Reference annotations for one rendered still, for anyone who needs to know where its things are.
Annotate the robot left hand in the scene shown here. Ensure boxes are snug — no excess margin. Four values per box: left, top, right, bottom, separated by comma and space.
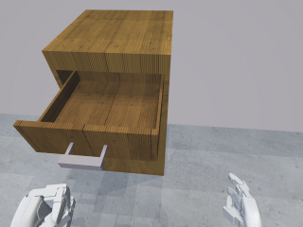
10, 183, 76, 227

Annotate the cabinet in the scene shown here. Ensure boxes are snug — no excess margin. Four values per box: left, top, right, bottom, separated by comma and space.
42, 9, 173, 176

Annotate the drawer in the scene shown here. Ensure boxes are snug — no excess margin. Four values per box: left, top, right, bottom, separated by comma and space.
12, 70, 165, 162

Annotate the handle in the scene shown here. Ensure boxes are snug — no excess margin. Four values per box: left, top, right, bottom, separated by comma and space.
58, 142, 108, 171

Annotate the robot right hand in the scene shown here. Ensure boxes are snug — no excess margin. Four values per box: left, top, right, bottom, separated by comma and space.
223, 173, 263, 227

